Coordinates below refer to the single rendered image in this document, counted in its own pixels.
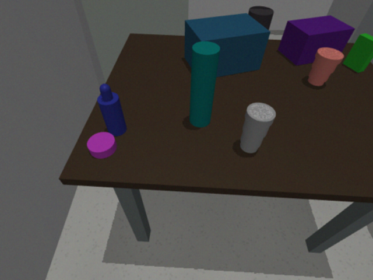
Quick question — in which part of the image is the table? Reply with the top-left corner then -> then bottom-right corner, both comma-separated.
59,33 -> 373,253

